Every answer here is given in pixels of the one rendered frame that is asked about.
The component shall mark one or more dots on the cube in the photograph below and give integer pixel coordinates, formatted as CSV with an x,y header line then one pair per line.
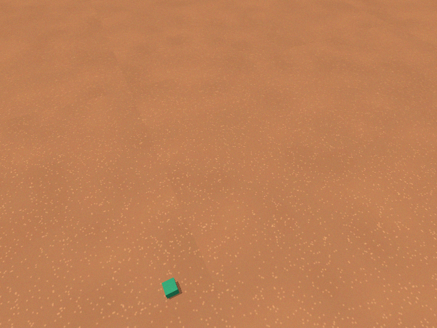
x,y
170,288

